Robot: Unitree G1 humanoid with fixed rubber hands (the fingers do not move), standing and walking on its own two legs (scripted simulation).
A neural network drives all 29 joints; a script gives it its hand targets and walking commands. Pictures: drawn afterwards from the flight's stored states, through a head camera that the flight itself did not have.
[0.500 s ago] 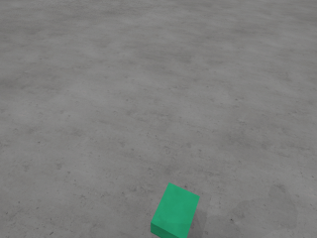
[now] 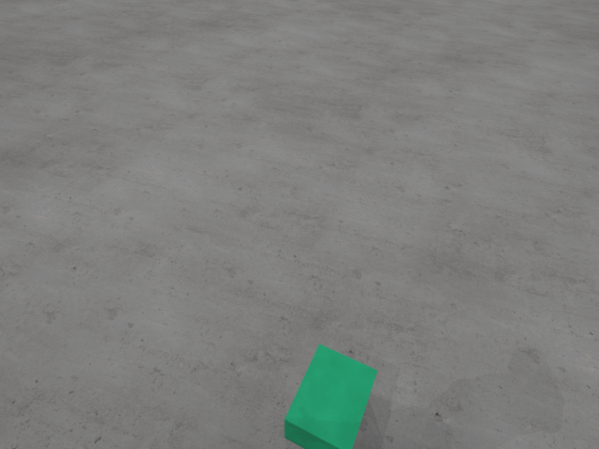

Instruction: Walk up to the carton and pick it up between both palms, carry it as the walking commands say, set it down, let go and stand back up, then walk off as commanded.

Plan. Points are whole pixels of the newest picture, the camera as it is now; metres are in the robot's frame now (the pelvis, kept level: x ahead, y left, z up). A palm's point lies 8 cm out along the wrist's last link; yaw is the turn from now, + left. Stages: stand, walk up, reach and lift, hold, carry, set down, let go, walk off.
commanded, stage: walk off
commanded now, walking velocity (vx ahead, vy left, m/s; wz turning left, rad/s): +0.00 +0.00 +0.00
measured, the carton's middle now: (330, 404) +0.40 -0.10 -0.69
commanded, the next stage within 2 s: none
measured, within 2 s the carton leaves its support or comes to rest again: neither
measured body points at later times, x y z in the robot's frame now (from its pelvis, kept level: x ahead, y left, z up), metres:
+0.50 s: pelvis -0.12 -0.06 -0.02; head -0.07 -0.09 +0.42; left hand -0.06 +0.23 -0.15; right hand +0.00 -0.35 -0.17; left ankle -0.02 +0.08 -0.73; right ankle -0.12 -0.18 -0.75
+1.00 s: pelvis -0.34 -0.05 -0.01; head -0.31 -0.02 +0.44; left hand -0.24 +0.23 -0.16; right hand -0.31 -0.34 -0.14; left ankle -0.36 +0.07 -0.75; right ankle -0.24 -0.19 -0.67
